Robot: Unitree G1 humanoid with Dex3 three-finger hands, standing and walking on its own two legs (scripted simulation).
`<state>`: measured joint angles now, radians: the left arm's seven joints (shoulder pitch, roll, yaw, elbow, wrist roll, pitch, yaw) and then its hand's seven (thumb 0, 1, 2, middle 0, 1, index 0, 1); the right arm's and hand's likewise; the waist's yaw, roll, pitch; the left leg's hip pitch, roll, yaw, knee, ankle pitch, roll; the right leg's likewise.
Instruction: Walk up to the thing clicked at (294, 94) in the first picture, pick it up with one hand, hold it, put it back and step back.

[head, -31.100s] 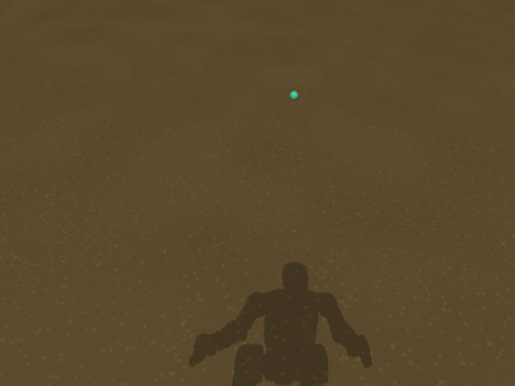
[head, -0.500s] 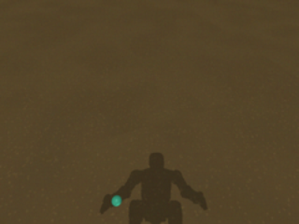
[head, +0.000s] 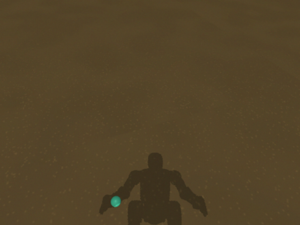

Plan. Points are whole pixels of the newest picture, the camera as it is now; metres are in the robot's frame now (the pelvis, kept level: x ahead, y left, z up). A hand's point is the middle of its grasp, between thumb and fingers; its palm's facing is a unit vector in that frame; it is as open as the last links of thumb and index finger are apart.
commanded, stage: walk up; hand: left
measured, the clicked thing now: (115, 201) +0.46 +0.22 -0.75
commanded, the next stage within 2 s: none
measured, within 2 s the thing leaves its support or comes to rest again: neither
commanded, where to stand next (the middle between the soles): +0.06 +0.00 m, yaw -3 degrees
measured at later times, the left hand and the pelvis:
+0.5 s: hand out of the picture +0.06 +0.32 -0.18, palm faces +0.03 -0.93 -0.37, open 7.4 cm; pelvis +0.05 +0.05 -0.02, yaw +2 degrees
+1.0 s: hand out of the picture +0.09 +0.26 -0.19, palm faces -0.09 -0.92 -0.39, open 7.4 cm; pelvis +0.00 -0.01 -0.05, yaw -3 degrees
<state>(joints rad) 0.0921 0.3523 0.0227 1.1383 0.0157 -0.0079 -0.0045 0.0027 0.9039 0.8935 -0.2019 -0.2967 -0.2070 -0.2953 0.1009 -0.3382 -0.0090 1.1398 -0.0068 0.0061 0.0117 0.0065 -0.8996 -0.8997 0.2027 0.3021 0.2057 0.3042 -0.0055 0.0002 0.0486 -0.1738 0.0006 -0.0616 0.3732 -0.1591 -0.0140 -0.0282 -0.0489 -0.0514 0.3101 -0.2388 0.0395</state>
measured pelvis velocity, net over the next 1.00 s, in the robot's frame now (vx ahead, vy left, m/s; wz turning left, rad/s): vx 0.00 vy -0.01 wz -0.06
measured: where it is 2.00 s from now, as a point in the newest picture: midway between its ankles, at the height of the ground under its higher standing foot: outside the picture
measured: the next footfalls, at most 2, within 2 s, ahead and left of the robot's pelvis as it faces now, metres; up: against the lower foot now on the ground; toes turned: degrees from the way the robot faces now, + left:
left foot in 0.44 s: +0.15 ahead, +0.16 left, +0.00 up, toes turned +3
right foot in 0.96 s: +0.04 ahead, -0.15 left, +0.00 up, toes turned -1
